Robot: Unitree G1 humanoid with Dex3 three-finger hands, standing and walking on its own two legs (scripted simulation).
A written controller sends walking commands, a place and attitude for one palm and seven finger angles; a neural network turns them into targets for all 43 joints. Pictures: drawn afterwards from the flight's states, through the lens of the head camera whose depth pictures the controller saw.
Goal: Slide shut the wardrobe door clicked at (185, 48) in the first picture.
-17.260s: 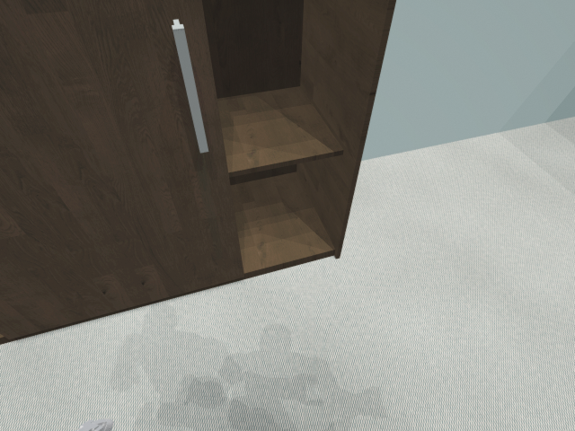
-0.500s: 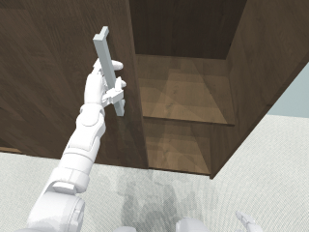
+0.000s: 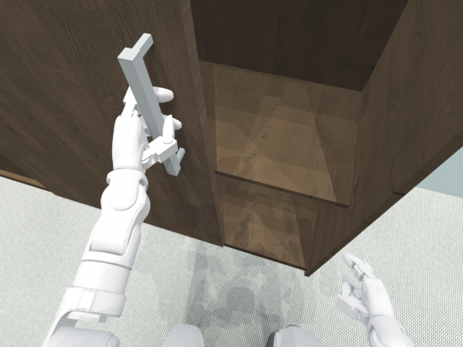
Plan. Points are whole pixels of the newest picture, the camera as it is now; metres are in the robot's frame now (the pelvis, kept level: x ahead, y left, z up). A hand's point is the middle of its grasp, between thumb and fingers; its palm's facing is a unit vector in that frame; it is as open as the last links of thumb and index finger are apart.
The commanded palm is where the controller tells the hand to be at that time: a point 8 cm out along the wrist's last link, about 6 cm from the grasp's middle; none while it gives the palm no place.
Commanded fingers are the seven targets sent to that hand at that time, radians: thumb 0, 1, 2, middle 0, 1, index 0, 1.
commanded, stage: step sideways, sliding the door along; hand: left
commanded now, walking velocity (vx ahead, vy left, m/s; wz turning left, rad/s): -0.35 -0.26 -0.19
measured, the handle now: (162, 119) +0.42 +0.20 +0.10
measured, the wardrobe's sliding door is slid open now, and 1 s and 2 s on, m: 0.35 0.06 0.00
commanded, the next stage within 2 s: stop walking and hold the door there in 1.78 s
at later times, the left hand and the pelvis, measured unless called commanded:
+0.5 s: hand (256, 160) +0.36 +0.03 +0.11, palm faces +0.17 -0.98 -0.05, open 5.9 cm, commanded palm +0.32 +0.01 +0.12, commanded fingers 0.00 0.90 0.90 -0.45 -1.40 -0.45 -1.40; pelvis +0.02 -0.09 +0.00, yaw +0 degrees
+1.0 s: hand (358, 193) +0.33 -0.11 +0.11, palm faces -0.04 -0.99 -0.13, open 6.0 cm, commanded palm +0.31 -0.09 +0.12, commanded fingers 0.00 0.90 0.90 -0.45 -1.40 -0.45 -1.40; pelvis -0.03 -0.19 +0.00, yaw -5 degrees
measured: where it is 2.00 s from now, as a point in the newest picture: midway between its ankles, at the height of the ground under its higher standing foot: outside the picture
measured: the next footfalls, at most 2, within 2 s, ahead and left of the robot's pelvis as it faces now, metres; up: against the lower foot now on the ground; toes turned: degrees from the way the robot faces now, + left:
right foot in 0.36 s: +0.10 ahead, -0.18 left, +0.00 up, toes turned -2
right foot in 0.70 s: +0.07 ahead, -0.25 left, +0.00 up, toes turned -4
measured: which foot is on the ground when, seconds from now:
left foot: down 0.00-0.72, up 0.74-0.84, down 0.86-1.00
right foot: down 0.00-0.18, up 0.20-0.34, down 0.36-0.54, up 0.56-0.68, down 0.70-0.88, up 0.90-1.00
